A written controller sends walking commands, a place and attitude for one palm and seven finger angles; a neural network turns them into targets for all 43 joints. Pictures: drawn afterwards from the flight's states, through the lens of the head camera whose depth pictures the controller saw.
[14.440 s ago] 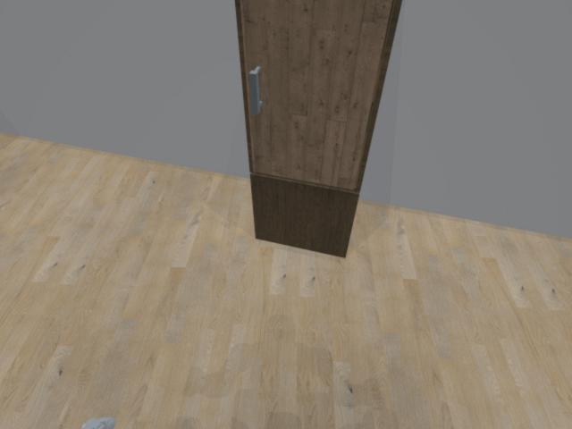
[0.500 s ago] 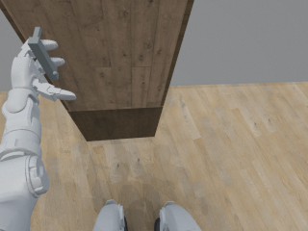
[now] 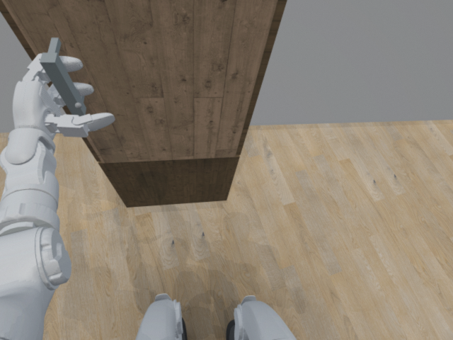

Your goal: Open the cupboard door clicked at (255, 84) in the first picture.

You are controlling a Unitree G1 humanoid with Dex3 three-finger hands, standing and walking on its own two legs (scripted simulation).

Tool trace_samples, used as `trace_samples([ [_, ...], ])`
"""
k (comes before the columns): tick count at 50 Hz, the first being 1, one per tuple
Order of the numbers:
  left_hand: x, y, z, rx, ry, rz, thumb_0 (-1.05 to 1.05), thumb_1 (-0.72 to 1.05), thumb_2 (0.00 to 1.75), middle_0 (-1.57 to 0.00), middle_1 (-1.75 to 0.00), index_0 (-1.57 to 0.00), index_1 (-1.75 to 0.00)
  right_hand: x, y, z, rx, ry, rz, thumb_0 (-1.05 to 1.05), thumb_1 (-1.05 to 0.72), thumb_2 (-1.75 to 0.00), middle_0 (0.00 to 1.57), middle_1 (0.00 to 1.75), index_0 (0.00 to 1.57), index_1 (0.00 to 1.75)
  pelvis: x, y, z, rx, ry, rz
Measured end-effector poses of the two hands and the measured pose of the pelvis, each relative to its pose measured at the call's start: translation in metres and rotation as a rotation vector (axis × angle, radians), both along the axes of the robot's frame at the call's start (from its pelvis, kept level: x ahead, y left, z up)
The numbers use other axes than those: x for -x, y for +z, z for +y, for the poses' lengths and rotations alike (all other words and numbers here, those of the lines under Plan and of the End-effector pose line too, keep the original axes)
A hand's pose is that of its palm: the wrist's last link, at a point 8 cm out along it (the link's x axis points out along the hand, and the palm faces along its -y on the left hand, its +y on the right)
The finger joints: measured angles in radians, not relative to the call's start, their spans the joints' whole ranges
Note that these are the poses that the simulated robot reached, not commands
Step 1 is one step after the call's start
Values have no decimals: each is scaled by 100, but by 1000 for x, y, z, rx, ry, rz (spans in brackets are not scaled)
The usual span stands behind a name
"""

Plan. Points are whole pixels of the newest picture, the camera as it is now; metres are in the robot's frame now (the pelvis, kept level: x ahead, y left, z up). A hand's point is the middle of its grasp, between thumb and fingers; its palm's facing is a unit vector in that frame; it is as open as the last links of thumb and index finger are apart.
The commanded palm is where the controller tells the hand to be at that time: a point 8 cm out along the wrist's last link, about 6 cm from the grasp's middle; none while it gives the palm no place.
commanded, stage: close the thumb around the handle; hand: left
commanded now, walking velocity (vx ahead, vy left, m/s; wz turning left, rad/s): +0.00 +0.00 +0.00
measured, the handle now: (67, 79) +0.55 +0.24 +0.08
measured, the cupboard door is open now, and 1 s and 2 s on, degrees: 0 15 48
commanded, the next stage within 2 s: pull the door open along its arc in 0.40 s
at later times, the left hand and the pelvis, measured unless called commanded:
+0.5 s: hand (79, 108) +0.49 +0.21 +0.07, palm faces +0.04 -1.00 +0.01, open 5.7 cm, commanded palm +0.47 +0.26 +0.07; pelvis +0.00 +0.01 +0.00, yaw +0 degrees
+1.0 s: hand (89, 153) +0.41 +0.19 +0.07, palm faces +0.07 -1.00 +0.03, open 6.0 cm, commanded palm +0.35 +0.24 +0.07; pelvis +0.02 +0.00 +0.02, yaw +0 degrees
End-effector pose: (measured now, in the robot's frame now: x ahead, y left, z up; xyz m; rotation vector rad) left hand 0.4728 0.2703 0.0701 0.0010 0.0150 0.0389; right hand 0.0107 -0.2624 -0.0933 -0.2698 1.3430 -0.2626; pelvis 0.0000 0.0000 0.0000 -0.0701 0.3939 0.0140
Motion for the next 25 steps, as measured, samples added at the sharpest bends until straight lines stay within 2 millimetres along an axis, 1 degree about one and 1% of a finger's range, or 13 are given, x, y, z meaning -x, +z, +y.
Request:
trace_samples([
  [10, 3, 0, 4, 3, 1, 3, 0, 42, 69, -36, -129, -36, -130, -1, 2, 4, -5, -3, -1, 1, -91, -90, 21, 30, 20, 30, -2, 2, 3, 3, -1, -6],
  [15, 5, -1, 2, -1, -4, 5, 1, 67, 80, -38, -132, -38, -132, -2, 1, 6, -9, 1, -1, 1, -91, -90, 20, 30, 20, 30, -2, 2, 5, 3, 1, -9],
  [19, 5, -1, -2, 4, -13, 1, 1, 72, 83, -35, -132, -38, -133, -3, 1, 7, -8, 5, -4, 1, -91, -90, 21, 30, 20, 30, -1, 2, 5, 4, 3, -10],
  [25, 6, -1, -3, 6, -4, -1, 1, 72, 84, -35, -134, -37, -134, -3, 1, 7, -5, 3, -17, 1, -91, -90, 21, 30, 20, 30, 0, 2, 5, 3, 1, -12],
])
